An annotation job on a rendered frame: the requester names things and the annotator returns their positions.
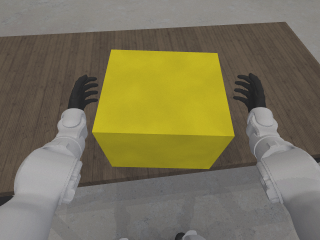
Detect right robot shin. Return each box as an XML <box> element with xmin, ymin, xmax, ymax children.
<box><xmin>183</xmin><ymin>230</ymin><xmax>197</xmax><ymax>238</ymax></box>

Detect table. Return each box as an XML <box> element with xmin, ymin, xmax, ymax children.
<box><xmin>0</xmin><ymin>22</ymin><xmax>320</xmax><ymax>206</ymax></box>

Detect left robot forearm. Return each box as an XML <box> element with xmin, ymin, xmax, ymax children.
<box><xmin>14</xmin><ymin>108</ymin><xmax>88</xmax><ymax>194</ymax></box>

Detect robot left hand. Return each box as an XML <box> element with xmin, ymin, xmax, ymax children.
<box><xmin>67</xmin><ymin>74</ymin><xmax>98</xmax><ymax>111</ymax></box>

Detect robot right hand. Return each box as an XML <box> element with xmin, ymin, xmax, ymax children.
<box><xmin>233</xmin><ymin>73</ymin><xmax>267</xmax><ymax>113</ymax></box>

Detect right robot forearm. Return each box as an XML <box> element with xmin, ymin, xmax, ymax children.
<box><xmin>246</xmin><ymin>107</ymin><xmax>320</xmax><ymax>176</ymax></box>

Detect carton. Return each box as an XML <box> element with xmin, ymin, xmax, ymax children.
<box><xmin>92</xmin><ymin>49</ymin><xmax>235</xmax><ymax>169</ymax></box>

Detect robot right upper arm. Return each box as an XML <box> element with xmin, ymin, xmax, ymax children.
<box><xmin>256</xmin><ymin>148</ymin><xmax>320</xmax><ymax>240</ymax></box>

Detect robot left upper arm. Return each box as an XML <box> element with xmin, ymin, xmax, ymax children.
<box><xmin>0</xmin><ymin>148</ymin><xmax>83</xmax><ymax>240</ymax></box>

